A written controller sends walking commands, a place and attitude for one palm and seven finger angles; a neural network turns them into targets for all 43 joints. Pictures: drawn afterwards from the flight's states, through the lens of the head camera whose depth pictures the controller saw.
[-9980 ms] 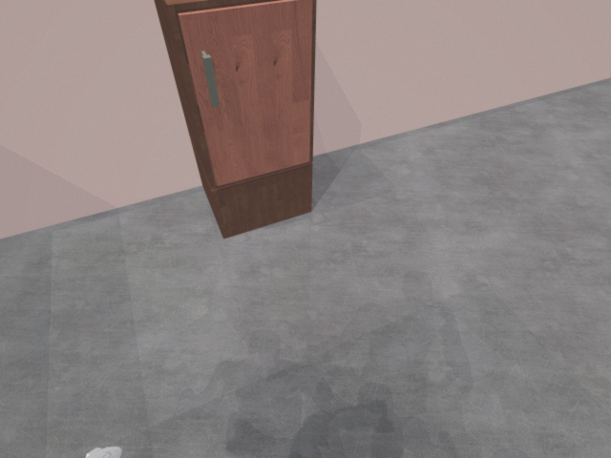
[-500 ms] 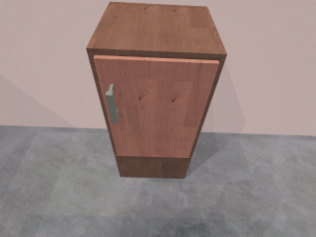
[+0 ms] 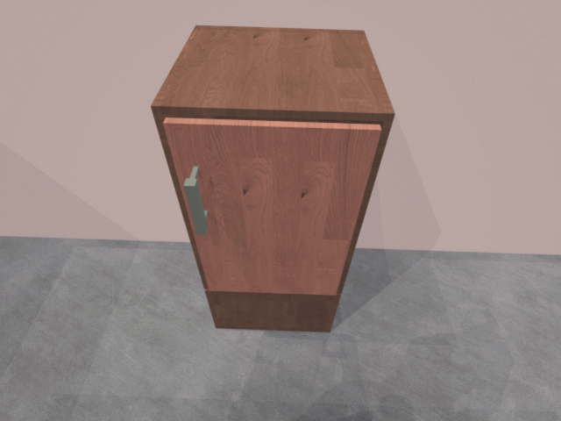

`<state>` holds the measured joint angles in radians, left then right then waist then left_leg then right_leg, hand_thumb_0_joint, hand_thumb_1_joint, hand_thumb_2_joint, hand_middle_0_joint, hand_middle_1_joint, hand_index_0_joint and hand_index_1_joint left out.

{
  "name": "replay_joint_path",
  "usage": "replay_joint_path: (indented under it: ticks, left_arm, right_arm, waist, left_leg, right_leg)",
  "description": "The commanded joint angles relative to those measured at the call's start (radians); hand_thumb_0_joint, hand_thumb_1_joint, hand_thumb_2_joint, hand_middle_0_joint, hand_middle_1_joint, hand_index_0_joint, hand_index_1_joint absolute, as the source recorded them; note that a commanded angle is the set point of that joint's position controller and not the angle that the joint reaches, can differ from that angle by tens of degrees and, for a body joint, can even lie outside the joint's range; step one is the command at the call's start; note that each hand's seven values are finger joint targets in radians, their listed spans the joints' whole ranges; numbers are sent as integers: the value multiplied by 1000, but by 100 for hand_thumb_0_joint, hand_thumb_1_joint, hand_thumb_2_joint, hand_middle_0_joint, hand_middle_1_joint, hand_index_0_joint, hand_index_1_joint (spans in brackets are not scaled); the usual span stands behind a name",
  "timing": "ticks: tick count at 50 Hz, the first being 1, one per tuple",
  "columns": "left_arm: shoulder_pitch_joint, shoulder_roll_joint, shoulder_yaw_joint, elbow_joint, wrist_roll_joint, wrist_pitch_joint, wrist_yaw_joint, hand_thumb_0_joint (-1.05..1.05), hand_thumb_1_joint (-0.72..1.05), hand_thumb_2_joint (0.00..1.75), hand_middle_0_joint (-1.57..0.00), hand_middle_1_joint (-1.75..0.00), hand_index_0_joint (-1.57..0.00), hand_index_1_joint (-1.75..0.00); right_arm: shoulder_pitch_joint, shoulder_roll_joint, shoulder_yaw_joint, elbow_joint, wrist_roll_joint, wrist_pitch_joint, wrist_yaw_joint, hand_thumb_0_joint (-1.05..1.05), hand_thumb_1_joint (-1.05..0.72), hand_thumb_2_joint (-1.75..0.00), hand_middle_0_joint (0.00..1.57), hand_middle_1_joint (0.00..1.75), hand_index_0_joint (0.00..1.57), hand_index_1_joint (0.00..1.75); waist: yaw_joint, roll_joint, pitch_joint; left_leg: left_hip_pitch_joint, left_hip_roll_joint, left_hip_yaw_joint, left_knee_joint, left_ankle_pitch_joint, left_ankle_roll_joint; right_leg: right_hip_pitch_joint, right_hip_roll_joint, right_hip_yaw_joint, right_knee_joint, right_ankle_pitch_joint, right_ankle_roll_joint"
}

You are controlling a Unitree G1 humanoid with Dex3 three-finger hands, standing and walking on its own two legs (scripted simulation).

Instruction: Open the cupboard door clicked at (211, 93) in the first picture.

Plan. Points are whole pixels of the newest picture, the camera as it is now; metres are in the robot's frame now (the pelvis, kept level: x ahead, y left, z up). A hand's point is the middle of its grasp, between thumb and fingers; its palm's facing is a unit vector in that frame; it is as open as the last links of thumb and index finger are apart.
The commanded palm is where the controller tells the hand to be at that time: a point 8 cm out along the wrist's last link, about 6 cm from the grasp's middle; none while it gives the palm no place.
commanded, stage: come to a stop and stand still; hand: left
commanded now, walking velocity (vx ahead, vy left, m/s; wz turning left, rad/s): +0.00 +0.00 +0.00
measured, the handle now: (198, 201) +0.53 +0.21 -0.03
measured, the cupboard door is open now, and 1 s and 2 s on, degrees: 0 0 0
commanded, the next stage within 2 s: look again from close up in 0.72 s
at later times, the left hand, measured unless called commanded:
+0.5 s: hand out of the picture +0.01 +0.20 -0.18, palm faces +0.01 -0.98 -0.21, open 7.4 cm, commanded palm none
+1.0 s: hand out of the picture +0.00 +0.17 -0.18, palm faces +0.01 -0.99 -0.17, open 7.4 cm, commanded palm none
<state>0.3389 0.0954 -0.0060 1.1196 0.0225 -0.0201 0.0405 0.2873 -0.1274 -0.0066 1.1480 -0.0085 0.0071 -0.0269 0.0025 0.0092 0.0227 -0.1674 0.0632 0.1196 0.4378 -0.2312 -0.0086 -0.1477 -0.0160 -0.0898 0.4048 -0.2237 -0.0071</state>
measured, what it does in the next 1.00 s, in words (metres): stands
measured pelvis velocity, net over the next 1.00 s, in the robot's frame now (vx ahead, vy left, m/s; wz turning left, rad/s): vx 0.01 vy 0.01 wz -0.01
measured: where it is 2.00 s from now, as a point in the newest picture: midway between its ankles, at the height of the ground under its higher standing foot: outside the picture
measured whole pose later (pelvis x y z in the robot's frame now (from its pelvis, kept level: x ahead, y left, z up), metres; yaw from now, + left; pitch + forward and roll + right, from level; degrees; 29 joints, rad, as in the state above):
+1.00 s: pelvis +0.01 +0.01 +0.00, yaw +0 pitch -1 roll +0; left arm 0.30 0.13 -0.01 1.12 0.02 -0.01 0.03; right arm 0.27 -0.14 0.01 1.14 -0.01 -0.02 -0.02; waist 0.00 -0.01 0.04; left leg -0.16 0.03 0.13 0.44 -0.26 0.02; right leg -0.17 -0.05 -0.07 0.46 -0.27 0.01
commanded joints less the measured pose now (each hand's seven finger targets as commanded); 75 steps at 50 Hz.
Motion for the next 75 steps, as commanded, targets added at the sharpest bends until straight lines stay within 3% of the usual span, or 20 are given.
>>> replay_joint_path:
  ticks: [1,2,3,4,6,8,14,16,20,27,38,44,52,72,73,74,75]
  left_arm:
    - [24,195,23,-55,-1,-38,19,0,90,90,-20,-30,-20,-30]
    - [-5,178,24,-71,-2,-35,12,0,90,90,-20,-30,-20,-30]
    - [-12,163,21,-76,-4,-31,9,0,90,90,-20,-30,-20,-30]
    - [-8,151,19,-79,-5,-24,6,0,90,90,-20,-30,-20,-30]
    - [8,134,15,-77,-3,-12,1,0,90,90,-20,-30,-20,-30]
    - [23,127,12,-72,-4,-8,-2,0,90,90,-20,-30,-20,-30]
    - [21,133,8,-70,-6,-1,-5,0,90,90,-20,-30,-20,-30]
    - [22,137,8,-68,-5,0,-5,0,90,90,-20,-30,-20,-30]
    - [14,142,12,-66,-7,-2,-5,0,90,90,-20,-30,-20,-30]
    - [7,148,14,-49,-7,-6,-3,0,90,90,-20,-30,-20,-30]
    - [18,138,13,-26,-6,-4,-2,0,90,90,-20,-30,-20,-30]
    - [26,135,14,-20,-6,-7,-2,0,90,90,-20,-30,-20,-30]
    - [28,132,14,-19,-6,-5,-2,0,90,90,-20,-30,-20,-30]
    - [36,127,18,-22,-7,-8,-1,0,90,90,-20,-30,-20,-30]
    - [93,170,16,13,1,-20,35,0,90,90,-20,-30,-20,-30]
    - [-655,352,78,-1531,-215,-241,19,0,88,89,-20,-32,-20,-32]
    - [-257,306,102,-1259,-129,-195,73,0,85,88,-20,-33,-20,-33]
  right_arm:
    - [38,-58,-10,-109,-5,-13,18,0,-90,-90,20,30,20,30]
    - [82,-68,-10,-116,-10,-16,19,0,-90,-90,20,30,20,30]
    - [91,-76,-9,-112,-12,-22,20,0,-90,-90,20,30,20,30]
    - [91,-79,-8,-117,-13,-26,17,0,-90,-90,20,30,20,30]
    - [82,-91,-5,-130,-13,-32,11,0,-90,-90,20,30,20,30]
    - [75,-108,-4,-138,-12,-35,9,0,-90,-90,20,30,20,30]
    - [74,-123,0,-123,-10,-38,7,0,-90,-90,20,30,20,30]
    - [72,-121,0,-117,-9,-39,7,0,-90,-90,20,30,20,30]
    - [76,-124,4,-99,-8,-42,6,0,-90,-90,20,30,20,30]
    - [67,-121,5,-72,-5,-47,2,0,-90,-90,20,30,20,30]
    - [51,-106,3,-47,-3,-41,-1,0,-90,-90,20,30,20,30]
    - [47,-104,2,-41,-4,-43,-2,0,-90,-90,20,30,20,30]
    - [49,-99,3,-35,-2,-40,-4,0,-90,-90,20,30,20,30]
    - [64,-86,3,-20,-3,-41,-7,0,-90,-90,20,30,20,30]
    - [-50,-136,-10,-99,8,-41,4,0,-90,-90,20,30,20,30]
    - [-13,-306,-18,-442,49,-193,-43,0,-90,-90,20,30,20,30]
    - [-91,-224,-11,-383,38,-271,-74,0,-90,-90,20,30,20,30]
  waist:
    - [-27,-54,28]
    - [-49,-31,10]
    - [-48,5,26]
    - [-39,47,50]
    - [-19,63,81]
    - [-7,30,71]
    - [4,-7,83]
    - [6,8,84]
    - [4,-23,55]
    - [1,-24,31]
    - [1,-9,57]
    - [2,-7,32]
    - [2,-9,59]
    - [6,-22,46]
    - [36,-63,84]
    - [-98,114,-419]
    - [-4,236,-429]
  left_leg:
    - [-30,14,-58,107,-106,-4]
    - [-10,12,-71,89,-78,4]
    - [-25,20,-85,58,-40,12]
    - [-58,31,-98,24,-41,20]
    - [-126,56,-133,-44,-75,39]
    - [-148,62,-149,-75,-86,48]
    - [-140,60,-147,-110,-66,52]
    - [-127,59,-144,-119,-66,52]
    - [-99,57,-129,-109,4,51]
    - [-39,55,-107,-78,133,47]
    - [-24,52,-99,-86,107,42]
    - [-4,53,-94,-80,134,41]
    - [-17,55,-93,-88,111,38]
    - [-4,58,-85,-83,134,34]
    - [-106,64,-57,147,154,-2]
    - [164,-49,-77,1,244,41]
    - [177,-27,-69,-3,370,47]
  right_leg:
    - [-146,-189,176,-103,44,-58]
    - [-187,-163,159,-97,-158,-65]
    - [-205,-137,142,-69,-182,-61]
    - [-198,-113,122,-40,-180,-53]
    - [-154,-83,90,1,-134,-37]
    - [-107,-71,78,27,-82,-31]
    - [-81,-80,72,28,-24,-20]
    - [-82,-82,75,23,-19,-19]
    - [-63,-89,77,21,24,-16]
    - [-49,-100,84,18,107,-14]
    - [-61,-101,91,-8,103,-15]
    - [-49,-104,93,-11,134,-17]
    - [-57,-101,94,-23,110,-18]
    - [-47,-102,94,-25,145,-23]
    - [-68,-169,173,-30,549,-3]
    - [45,-61,95,67,410,-22]
    - [23,-12,72,119,227,-40]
